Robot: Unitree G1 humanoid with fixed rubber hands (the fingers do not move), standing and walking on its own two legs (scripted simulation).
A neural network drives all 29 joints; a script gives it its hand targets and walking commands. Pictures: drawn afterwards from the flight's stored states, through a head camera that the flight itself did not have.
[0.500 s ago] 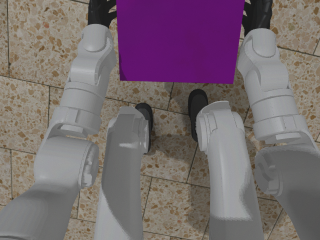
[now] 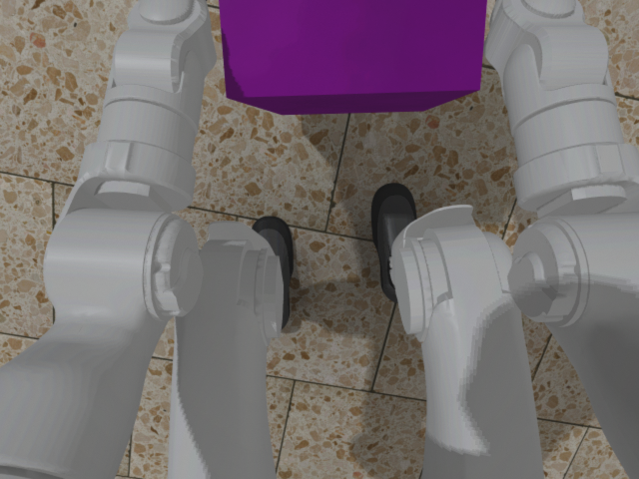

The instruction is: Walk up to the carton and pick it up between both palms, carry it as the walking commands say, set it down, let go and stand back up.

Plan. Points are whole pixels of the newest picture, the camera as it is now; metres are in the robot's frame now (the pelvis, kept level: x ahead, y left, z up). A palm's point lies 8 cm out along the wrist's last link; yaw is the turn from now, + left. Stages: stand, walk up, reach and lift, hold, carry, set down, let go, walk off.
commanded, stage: set down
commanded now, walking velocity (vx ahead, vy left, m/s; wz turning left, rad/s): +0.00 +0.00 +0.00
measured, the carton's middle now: out of the picture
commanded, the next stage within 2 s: none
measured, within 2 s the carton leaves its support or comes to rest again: rests again in 1.98 s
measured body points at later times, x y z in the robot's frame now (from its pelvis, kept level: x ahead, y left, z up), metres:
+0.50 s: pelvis +0.01 +0.00 -0.03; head +0.39 -0.01 +0.20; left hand +0.58 +0.10 -0.22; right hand +0.57 -0.19 -0.20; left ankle +0.14 +0.10 -0.39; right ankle +0.18 -0.12 -0.39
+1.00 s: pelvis +0.01 +0.00 -0.04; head +0.39 +0.00 +0.19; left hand +0.58 +0.11 -0.23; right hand +0.57 -0.19 -0.21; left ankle +0.14 +0.10 -0.39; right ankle +0.18 -0.12 -0.39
